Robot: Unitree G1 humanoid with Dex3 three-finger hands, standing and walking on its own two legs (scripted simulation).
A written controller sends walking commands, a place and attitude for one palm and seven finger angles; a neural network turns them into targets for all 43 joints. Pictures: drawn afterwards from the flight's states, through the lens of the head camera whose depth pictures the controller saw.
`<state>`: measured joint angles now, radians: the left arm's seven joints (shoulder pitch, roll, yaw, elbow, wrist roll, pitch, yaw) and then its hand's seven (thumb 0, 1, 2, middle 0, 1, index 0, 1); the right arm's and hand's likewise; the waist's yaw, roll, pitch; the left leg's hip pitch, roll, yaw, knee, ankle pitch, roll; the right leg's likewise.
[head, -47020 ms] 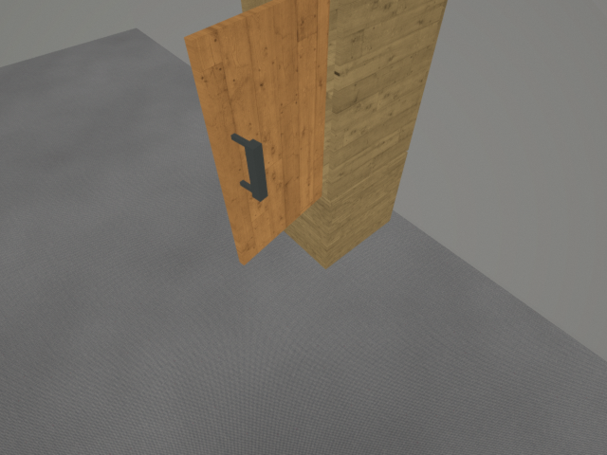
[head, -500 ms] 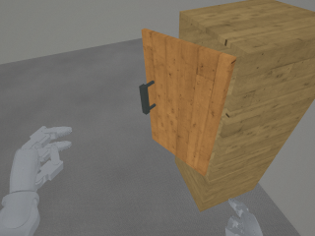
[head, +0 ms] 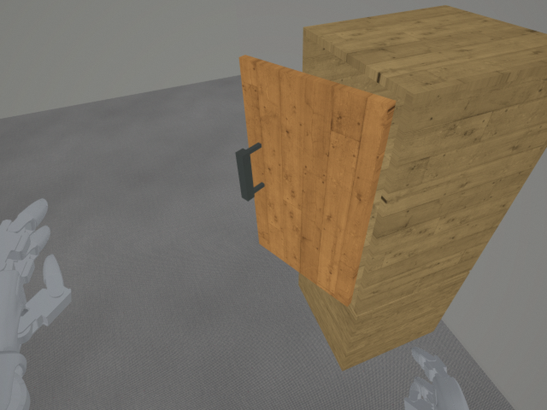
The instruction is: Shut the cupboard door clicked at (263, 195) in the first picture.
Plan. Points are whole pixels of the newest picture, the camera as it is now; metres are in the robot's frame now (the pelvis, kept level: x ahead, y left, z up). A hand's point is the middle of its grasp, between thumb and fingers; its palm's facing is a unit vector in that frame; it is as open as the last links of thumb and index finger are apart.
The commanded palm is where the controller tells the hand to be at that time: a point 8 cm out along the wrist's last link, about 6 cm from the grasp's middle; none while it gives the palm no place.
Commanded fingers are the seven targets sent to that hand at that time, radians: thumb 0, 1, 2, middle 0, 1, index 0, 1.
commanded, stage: step back with the hand held close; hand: left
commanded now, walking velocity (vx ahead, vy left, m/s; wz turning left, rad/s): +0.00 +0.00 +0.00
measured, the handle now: (252, 171) +0.66 +0.14 -0.02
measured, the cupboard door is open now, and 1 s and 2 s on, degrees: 26 26 26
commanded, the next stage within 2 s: stop stepping back and stand still in 1.46 s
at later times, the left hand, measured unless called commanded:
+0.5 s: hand (56, 293) +0.19 +0.28 +0.16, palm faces +0.36 -0.79 -0.49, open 7.4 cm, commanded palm +0.13 +0.32 +0.17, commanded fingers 0.00 0.90 0.90 -0.20 -0.30 -0.20 -0.30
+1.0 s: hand out of the picture +0.12 +0.29 +0.16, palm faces +0.48 -0.77 -0.43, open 7.4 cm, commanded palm +0.05 +0.33 +0.17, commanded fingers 0.00 0.90 0.90 -0.20 -0.30 -0.20 -0.30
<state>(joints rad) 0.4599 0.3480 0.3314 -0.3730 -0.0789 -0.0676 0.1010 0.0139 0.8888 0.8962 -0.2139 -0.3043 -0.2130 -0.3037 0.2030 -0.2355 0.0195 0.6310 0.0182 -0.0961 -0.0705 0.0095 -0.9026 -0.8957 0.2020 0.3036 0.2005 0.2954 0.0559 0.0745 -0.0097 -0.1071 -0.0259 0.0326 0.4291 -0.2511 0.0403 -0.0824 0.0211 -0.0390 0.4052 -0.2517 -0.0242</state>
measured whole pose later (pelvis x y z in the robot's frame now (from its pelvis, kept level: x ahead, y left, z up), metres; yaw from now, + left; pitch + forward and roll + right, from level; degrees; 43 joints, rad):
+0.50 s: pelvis -0.02 +0.02 -0.01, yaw -1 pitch +1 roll -1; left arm 0.54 0.43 0.40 -0.44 -0.07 -0.14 0.12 0.01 0.89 0.90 -0.21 -0.30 -0.21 -0.30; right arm 0.18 -0.25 -0.02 0.57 0.02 0.03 -0.09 0.01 -0.90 -0.90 0.20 0.30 0.20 0.30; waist 0.00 0.05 -0.02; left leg -0.27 -0.03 0.06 0.51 -0.25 0.07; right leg -0.26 0.01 -0.01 0.49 -0.24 0.00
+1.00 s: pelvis -0.09 +0.03 -0.03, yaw +0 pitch -1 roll -2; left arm 0.48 0.39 0.44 -0.48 -0.01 -0.23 0.15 0.01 0.89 0.90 -0.21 -0.30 -0.21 -0.30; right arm 0.25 -0.23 0.01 0.58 0.00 -0.04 -0.08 0.01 -0.90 -0.90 0.21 0.30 0.20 0.30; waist 0.00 0.01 -0.01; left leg -0.45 -0.02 0.05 0.71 -0.31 0.08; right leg -0.40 0.01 -0.04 0.63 -0.22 0.00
